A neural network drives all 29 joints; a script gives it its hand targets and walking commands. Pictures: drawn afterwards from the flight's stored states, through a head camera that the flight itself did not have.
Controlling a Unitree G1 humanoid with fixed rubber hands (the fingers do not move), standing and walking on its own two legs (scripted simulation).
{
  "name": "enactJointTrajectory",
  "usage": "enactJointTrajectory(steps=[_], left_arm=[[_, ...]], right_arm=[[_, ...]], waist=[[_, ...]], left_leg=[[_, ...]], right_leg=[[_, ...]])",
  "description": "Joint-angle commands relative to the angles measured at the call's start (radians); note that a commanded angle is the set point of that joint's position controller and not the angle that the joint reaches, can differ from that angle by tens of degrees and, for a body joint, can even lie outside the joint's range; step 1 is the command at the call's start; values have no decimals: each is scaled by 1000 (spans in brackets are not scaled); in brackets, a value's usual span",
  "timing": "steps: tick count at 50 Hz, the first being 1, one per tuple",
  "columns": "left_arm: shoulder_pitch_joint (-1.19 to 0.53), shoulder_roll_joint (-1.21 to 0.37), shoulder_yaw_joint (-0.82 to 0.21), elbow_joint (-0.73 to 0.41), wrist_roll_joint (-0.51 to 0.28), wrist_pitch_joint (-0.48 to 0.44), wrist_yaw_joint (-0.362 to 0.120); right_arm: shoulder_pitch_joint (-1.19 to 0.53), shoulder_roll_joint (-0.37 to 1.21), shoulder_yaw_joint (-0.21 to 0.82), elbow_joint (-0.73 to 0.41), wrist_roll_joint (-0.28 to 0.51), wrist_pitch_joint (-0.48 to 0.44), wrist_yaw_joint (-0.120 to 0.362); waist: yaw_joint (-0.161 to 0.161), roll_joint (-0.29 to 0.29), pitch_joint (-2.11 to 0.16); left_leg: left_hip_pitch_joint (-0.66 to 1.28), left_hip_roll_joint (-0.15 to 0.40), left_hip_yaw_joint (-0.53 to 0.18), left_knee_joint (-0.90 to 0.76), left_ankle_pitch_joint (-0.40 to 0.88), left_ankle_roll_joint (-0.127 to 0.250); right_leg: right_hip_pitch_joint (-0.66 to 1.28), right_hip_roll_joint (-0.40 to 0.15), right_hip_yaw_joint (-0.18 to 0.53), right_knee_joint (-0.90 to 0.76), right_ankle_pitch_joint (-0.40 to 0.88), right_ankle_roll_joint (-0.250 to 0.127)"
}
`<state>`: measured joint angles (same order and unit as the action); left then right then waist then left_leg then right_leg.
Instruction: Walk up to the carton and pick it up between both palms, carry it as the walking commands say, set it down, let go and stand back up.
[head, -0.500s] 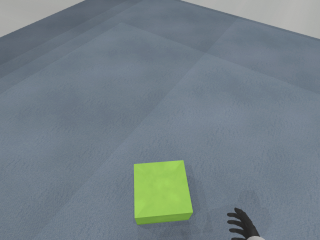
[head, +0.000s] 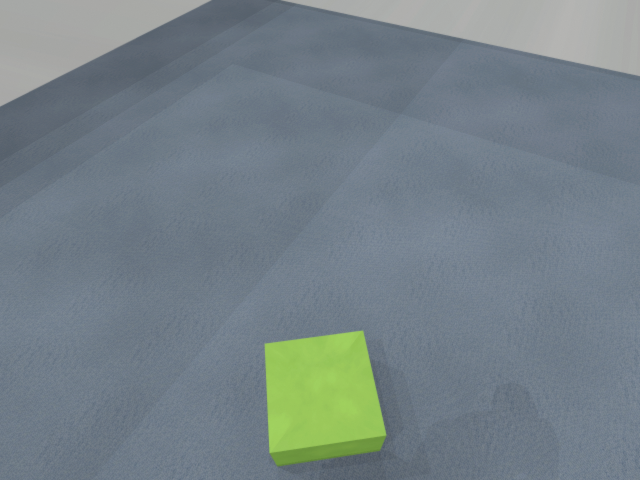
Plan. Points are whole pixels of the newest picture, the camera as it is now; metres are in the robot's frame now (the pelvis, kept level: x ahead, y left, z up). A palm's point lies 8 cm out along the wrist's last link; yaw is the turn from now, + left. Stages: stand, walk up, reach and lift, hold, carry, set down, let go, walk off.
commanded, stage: walk up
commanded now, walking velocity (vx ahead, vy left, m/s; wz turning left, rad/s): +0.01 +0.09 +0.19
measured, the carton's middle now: (321, 396) +0.44 +0.02 -0.68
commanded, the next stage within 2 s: stand in 1.60 s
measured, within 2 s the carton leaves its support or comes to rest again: neither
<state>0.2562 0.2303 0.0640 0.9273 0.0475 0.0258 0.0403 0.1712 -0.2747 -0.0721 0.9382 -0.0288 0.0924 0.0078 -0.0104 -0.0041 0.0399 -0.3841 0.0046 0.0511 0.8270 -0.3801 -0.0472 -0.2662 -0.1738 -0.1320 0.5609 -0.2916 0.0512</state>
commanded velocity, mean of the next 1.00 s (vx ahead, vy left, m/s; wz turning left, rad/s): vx -0.01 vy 0.00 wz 0.03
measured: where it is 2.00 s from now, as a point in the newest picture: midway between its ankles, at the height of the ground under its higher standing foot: outside the picture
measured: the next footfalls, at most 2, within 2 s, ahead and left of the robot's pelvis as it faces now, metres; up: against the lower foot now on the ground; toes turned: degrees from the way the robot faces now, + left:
left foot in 0.08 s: +0.03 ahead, +0.13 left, +0.00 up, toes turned -2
right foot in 0.36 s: +0.03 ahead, -0.09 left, +0.00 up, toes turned +2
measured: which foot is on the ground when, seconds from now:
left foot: up 0.00-0.06, down 0.08-1.00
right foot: down 0.00-0.08, up 0.10-0.34, down 0.36-1.00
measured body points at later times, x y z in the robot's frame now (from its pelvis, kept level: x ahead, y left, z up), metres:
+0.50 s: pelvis +0.01 +0.03 +0.01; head +0.02 +0.02 +0.46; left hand +0.04 +0.27 -0.14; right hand +0.08 -0.20 -0.14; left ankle -0.01 +0.13 -0.74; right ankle +0.00 -0.09 -0.74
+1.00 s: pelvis +0.02 +0.00 +0.01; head +0.02 +0.00 +0.46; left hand +0.01 +0.22 -0.15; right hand +0.03 -0.22 -0.15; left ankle -0.01 +0.13 -0.74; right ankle +0.00 -0.09 -0.74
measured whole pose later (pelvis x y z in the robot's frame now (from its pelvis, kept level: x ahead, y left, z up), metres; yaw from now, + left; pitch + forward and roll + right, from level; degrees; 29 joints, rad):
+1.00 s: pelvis +0.02 +0.00 +0.01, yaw +1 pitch -1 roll +0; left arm 0.30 0.13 0.00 1.11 0.01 -0.02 0.04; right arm 0.27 -0.16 -0.04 1.09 -0.01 0.01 -0.04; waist 0.00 0.01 0.03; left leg -0.10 0.04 0.09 0.37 -0.24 -0.02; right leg -0.12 0.02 -0.06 0.37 -0.23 -0.04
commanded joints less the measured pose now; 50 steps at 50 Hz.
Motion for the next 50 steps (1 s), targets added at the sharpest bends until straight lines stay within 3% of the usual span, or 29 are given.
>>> enactJointTrajectory(steps=[1,2,3,4,5,6,7,8,10,13,15,17,18,19,20,21,25,36,50], left_arm=[[39,200,41,-29,1,-3,-5],[10,189,37,-27,-2,0,-12],[19,136,24,-12,-5,4,-19],[34,47,-7,-24,-4,2,-27],[-8,13,-20,-69,-9,9,-25],[-59,54,-11,-71,-18,20,-24],[-48,63,-18,-55,-32,21,-25],[1,59,-31,-34,-24,18,-31],[2,73,-34,-26,-14,16,-31],[-8,60,-46,-28,-22,6,-23],[4,45,-44,-19,-27,-3,-18],[49,19,-42,11,-32,-18,-13],[62,25,-38,23,-31,-26,-11],[32,44,-35,27,-34,-29,-15],[24,44,-37,41,-31,-32,-17],[29,36,-39,52,-31,-36,-17],[54,14,-48,90,-37,-44,-5],[88,-8,-51,154,-41,-45,3],[105,-25,-51,165,-40,-52,7]], right_arm=[[-28,-19,16,-77,7,-29,5],[16,-9,24,-67,11,-44,2],[78,-20,22,-46,13,-65,-2],[119,-97,7,-43,7,-85,-7],[128,-183,-11,-57,1,-96,-11],[125,-184,-13,-51,-5,-99,-15],[47,-121,2,-63,9,-102,-19],[-12,-40,29,-56,16,-106,-22],[5,-27,37,-33,17,-117,-24],[47,-46,29,-12,12,-113,-31],[44,-58,22,-8,12,-105,-34],[39,-66,21,-7,18,-99,-31],[47,-47,26,-5,21,-98,-28],[59,-22,32,-1,27,-99,-28],[43,-17,35,6,29,-97,-31],[41,-17,33,13,26,-96,-31],[55,-13,26,36,20,-97,-32],[93,13,23,88,22,-93,-43],[147,42,22,134,21,-90,-50]], waist=[[30,-247,-32],[2,-237,-52],[-19,-151,-68],[-24,97,-57],[-36,275,-12],[-42,227,-8],[-11,203,-10],[17,181,-57],[10,182,-63],[-3,151,-51],[9,133,-51],[31,101,-54],[32,70,-56],[20,6,-34],[17,-52,-1],[18,-65,7],[20,-43,-11],[13,11,7],[12,-3,26]], left_leg=[[37,-12,58,-189,-9,12],[135,-25,78,-313,70,18],[246,6,36,-443,212,10],[298,192,-203,-569,259,32],[232,378,-438,-612,482,142],[178,373,-416,-594,499,194],[165,304,-303,-568,553,187],[211,234,-179,-566,492,171],[280,185,-117,-548,595,164],[332,200,-116,-525,585,183],[319,211,-130,-512,540,177],[252,204,-131,-505,431,138],[213,184,-127,-507,349,114],[195,132,-96,-539,260,89],[213,114,-63,-538,221,70],[230,112,-51,-532,230,62],[276,131,-52,-529,301,56],[271,145,-41,-528,291,40],[237,143,-34,-511,259,24]], right_leg=[[53,-203,147,-191,161,-166],[30,-164,107,-142,141,-136],[-9,-96,51,-53,29,-86],[-110,3,-30,120,-122,-26],[-234,91,14,236,-283,8],[-216,78,104,322,-274,-4],[-171,73,142,311,-226,-25],[-108,75,154,261,-148,-34],[-81,106,142,194,-101,-40],[-63,122,134,71,-104,-43],[-10,129,114,-37,-48,-41],[112,121,93,-177,111,-41],[170,81,117,-195,189,-45],[171,55,148,-178,268,-56],[135,45,166,-193,296,-65],[124,40,168,-206,309,-69],[126,43,156,-225,319,-73],[126,54,154,-239,298,-76],[131,49,182,-256,274,-91]])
